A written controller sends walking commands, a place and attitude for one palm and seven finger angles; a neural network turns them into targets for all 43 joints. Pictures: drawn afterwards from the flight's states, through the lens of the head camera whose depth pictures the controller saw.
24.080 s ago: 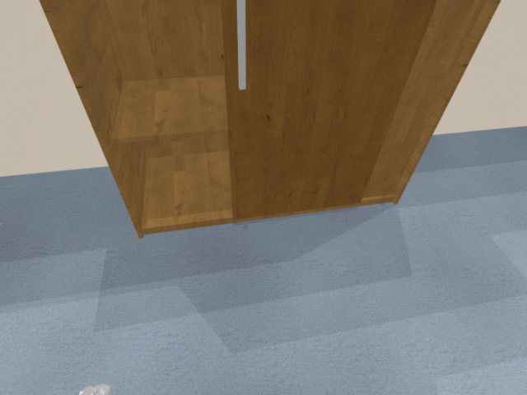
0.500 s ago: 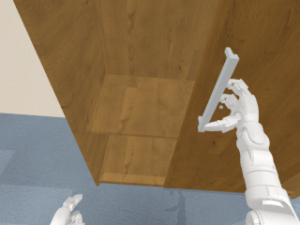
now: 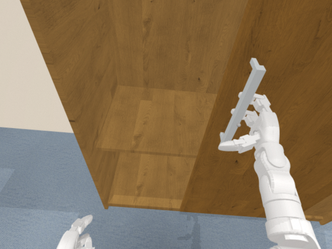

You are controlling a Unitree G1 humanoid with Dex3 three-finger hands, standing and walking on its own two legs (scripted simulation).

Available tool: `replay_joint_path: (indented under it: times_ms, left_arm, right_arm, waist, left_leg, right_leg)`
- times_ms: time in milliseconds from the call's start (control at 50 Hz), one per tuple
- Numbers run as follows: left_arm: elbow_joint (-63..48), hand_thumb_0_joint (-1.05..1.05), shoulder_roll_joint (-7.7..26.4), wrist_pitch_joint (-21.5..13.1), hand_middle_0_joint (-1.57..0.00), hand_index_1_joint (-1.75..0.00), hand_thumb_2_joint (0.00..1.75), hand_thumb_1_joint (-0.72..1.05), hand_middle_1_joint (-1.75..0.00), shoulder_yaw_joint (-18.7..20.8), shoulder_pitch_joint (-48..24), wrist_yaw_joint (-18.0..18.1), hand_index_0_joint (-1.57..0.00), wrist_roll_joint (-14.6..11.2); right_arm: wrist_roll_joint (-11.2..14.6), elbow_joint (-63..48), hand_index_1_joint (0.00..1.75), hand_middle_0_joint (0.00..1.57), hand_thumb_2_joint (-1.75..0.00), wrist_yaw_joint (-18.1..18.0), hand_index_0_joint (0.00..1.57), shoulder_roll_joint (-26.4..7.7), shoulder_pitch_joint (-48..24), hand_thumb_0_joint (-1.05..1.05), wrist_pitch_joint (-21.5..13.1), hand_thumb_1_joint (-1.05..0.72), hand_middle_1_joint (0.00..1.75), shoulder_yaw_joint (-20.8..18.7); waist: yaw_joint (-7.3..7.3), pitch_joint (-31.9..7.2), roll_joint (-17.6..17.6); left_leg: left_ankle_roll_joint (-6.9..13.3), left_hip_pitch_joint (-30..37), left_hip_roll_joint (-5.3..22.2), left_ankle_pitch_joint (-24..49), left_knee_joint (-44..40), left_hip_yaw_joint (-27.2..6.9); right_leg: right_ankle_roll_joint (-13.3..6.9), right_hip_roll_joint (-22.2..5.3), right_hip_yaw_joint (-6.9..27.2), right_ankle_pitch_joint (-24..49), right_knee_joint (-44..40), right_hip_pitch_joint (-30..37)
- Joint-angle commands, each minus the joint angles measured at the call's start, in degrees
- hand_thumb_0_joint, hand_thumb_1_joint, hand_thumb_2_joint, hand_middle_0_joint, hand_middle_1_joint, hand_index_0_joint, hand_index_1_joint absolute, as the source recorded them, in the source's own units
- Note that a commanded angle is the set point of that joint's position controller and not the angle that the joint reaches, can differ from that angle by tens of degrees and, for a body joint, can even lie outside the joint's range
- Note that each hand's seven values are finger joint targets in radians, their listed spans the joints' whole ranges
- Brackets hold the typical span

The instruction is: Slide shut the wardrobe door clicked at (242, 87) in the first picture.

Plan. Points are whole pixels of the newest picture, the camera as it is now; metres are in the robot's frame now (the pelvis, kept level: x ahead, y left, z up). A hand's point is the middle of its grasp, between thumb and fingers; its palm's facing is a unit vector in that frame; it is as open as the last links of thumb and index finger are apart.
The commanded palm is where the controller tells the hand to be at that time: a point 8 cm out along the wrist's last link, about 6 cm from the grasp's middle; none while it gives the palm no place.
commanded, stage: slide the fingers in behind the handle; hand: right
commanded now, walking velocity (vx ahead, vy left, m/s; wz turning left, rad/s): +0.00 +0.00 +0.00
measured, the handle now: (236, 110) +0.45 -0.14 +0.12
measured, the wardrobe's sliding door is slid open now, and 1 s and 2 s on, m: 0.42 0.42 0.42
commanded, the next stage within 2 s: grip the handle and tug to test in 0.58 s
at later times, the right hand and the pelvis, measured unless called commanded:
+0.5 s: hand (238, 124) +0.38 -0.13 +0.14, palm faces +0.04 +1.00 -0.02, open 14.6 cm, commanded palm +0.36 -0.16 +0.13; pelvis +0.00 +0.00 +0.00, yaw -1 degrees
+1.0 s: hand (238, 123) +0.39 -0.13 +0.14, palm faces +0.04 +1.00 -0.02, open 12.1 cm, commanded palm +0.36 -0.16 +0.13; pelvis +0.00 +0.00 +0.00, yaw -1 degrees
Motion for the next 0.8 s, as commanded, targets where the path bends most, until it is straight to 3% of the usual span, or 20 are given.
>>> replay_joint_path:
  times_ms: [0,20,40,80,200,320,360,400,460,480,540,620,660,780]
  left_arm:
    - [-8.3,0.0,6.6,-2.8,-0.2,-0.3,0.9,0.9,-0.3,2.4,-5.0,0.2,-0.2,-0.1]
    - [-8.4,0.0,6.5,-2.9,-0.2,-0.3,0.9,0.9,-0.3,2.3,-5.3,0.3,-0.2,-0.3]
    - [-8.2,0.0,6.4,-2.9,-0.2,-0.3,0.9,0.9,-0.3,2.2,-5.2,0.3,-0.2,-0.3]
    - [-8.2,0.0,6.3,-3.1,-0.2,-0.3,0.9,0.9,-0.3,2.4,-5.1,0.3,-0.2,-0.2]
    - [-7.9,0.0,6.6,-2.9,-0.2,-0.3,0.9,0.9,-0.3,2.4,-5.0,0.4,-0.2,-0.1]
    - [-8.0,0.0,6.2,-2.7,-0.2,-0.3,0.9,0.9,-0.3,2.2,-5.2,0.3,-0.2,-0.1]
    - [-7.7,0.0,6.3,-2.5,-0.2,-0.3,0.9,0.9,-0.3,2.3,-4.9,0.4,-0.2,-0.1]
    - [-7.7,0.0,6.4,-2.5,-0.2,-0.3,0.9,0.9,-0.3,2.3,-4.9,0.4,-0.2,0.0]
    - [-8.0,0.0,6.1,-2.5,-0.2,-0.3,0.9,0.9,-0.3,2.2,-5.1,0.2,-0.2,-0.2]
    - [-7.8,0.0,6.2,-2.6,-0.2,-0.3,0.9,0.9,-0.3,2.4,-4.9,0.2,-0.2,-0.1]
    - [-7.8,0.0,6.0,-2.7,-0.2,-0.3,0.9,0.9,-0.3,2.3,-5.0,0.1,-0.2,-0.1]
    - [-7.4,0.0,6.4,-2.6,-0.2,-0.3,0.9,0.9,-0.3,2.3,-4.8,0.3,-0.2,0.1]
    - [-7.6,0.0,6.2,-2.7,-0.2,-0.3,0.9,0.9,-0.3,2.2,-4.9,0.3,-0.2,0.0]
    - [-7.3,0.0,6.3,-2.8,-0.2,-0.3,0.9,0.9,-0.3,2.2,-4.8,0.2,-0.2,-0.1]
  right_arm:
    - [0.8,-16.8,1.2,0.3,-0.3,2.3,0.3,-6.1,-21.7,0.0,-5.5,0.5,1.2,0.9]
    - [0.7,-17.1,1.2,0.3,-0.3,2.4,0.3,-4.9,-22.6,0.0,-5.4,0.5,1.2,2.3]
    - [0.7,-16.8,1.2,0.3,-0.3,2.3,0.3,-4.1,-24.1,0.0,-5.2,0.5,1.2,2.9]
    - [0.5,-17.5,1.2,0.3,-0.3,2.0,0.3,-3.3,-23.5,0.0,-5.1,0.5,1.2,3.4]
    - [0.2,-17.6,1.2,0.3,-0.3,1.8,0.3,-4.7,-23.4,0.0,-4.3,0.5,1.2,2.8]
    - [0.2,-17.3,1.2,0.3,-0.3,2.0,0.3,-2.4,-24.1,0.0,-3.6,0.5,1.2,4.7]
    - [0.1,-16.8,1.2,0.3,-0.3,1.7,0.3,-2.4,-26.0,0.0,-3.6,0.5,1.2,4.9]
    - [0.1,-16.5,1.2,0.3,-0.3,1.7,0.3,-2.7,-24.6,0.0,-3.5,0.5,1.2,4.7]
    - [0.0,-17.4,1.2,0.3,-0.3,1.8,0.3,-0.2,-25.8,0.0,-3.6,0.5,1.2,7.1]
    - [-0.1,-17.2,1.2,0.3,-0.3,1.6,0.3,-1.2,-26.5,0.0,-3.7,0.5,1.2,6.1]
    - [-0.4,-17.4,1.2,0.3,-0.3,1.4,0.3,0.8,-27.0,0.0,-3.8,0.5,1.2,8.3]
    - [-0.3,-15.8,1.2,0.3,-0.3,1.0,0.3,-1.0,-27.2,0.0,-3.9,0.5,1.2,6.5]
    - [-0.2,-16.3,1.2,0.3,-0.3,1.2,0.3,-0.2,-27.5,0.0,-4.1,0.5,1.2,7.2]
    - [-0.1,-14.8,1.24,0.33,-0.42,1.5,0.33,-0.7,-27.4,0.0,-4.3,0.22,1.24,6.8]
  waist:
    - [-0.01,-15.9,5.7]
    - [0.42,-15.5,3.7]
    - [0.86,-14.8,3.9]
    - [0.49,-16.0,1.8]
    - [0.55,-16.4,5.1]
    - [0.71,-16.3,1.7]
    - [1.36,-15.6,3.6]
    - [0.83,-15.9,4.8]
    - [1.25,-16.5,2.7]
    - [1.42,-16.5,3.1]
    - [1.59,-16.2,2.4]
    - [1.57,-15.7,4.8]
    - [1.44,-16.5,4.4]
    - [1.34,-15.8,3.4]
  left_leg:
    - [-0.7,0.8,0.0,25.6,-2.8,-1.5]
    - [-0.6,-0.1,0.0,24.9,-2.7,-1.5]
    - [-0.7,-1.2,-0.1,23.8,-2.9,-1.3]
    - [-0.5,-1.5,0.0,24.2,-2.5,-1.2]
    - [-0.6,-0.3,0.0,25.6,-2.5,-1.2]
    - [-0.4,-1.7,0.0,24.5,-2.3,-0.8]
    - [-0.5,-2.5,-0.2,23.7,-2.5,-0.7]
    - [-0.4,-1.5,-0.2,24.4,-2.5,-0.7]
    - [-0.4,-2.6,-0.2,23.8,-2.1,-0.5]
    - [-0.4,-3.1,-0.2,23.5,-2.2,-0.5]
    - [-0.3,-3.9,-0.2,22.0,-2.2,-0.3]
    - [-0.4,-3.2,-0.2,21.1,-2.8,-0.6]
    - [-0.4,-3.1,-0.2,21.8,-2.5,-0.5]
    - [-0.3,-3.5,-0.3,20.4,-2.7,-0.4]
  right_leg:
    - [-1.6,0.6,3.0,17.1,-0.7,12.4]
    - [-1.5,0.6,2.9,16.7,-0.8,12.8]
    - [-1.5,0.5,3.2,16.0,-0.9,13.2]
    - [-1.3,0.5,3.4,17.6,-0.6,14.7]
    - [-1.5,0.5,3.6,18.4,-0.3,14.0]
    - [-1.1,0.5,4.1,19.3,-0.3,15.4]
    - [-1.2,0.4,4.3,18.5,-0.4,15.3]
    - [-1.2,0.5,4.3,19.1,-0.2,14.7]
    - [-1.0,0.4,4.6,19.6,-0.3,16.2]
    - [-0.9,0.3,4.9,19.6,-0.1,16.6]
    - [-0.8,0.1,5.3,19.1,-0.3,16.9]
    - [-1.2,0.4,5.0,16.6,-0.6,15.3]
    - [-1.1,0.4,5.1,17.5,-0.6,15.9]
    - [-0.9,0.5,5.1,16.3,-0.8,15.7]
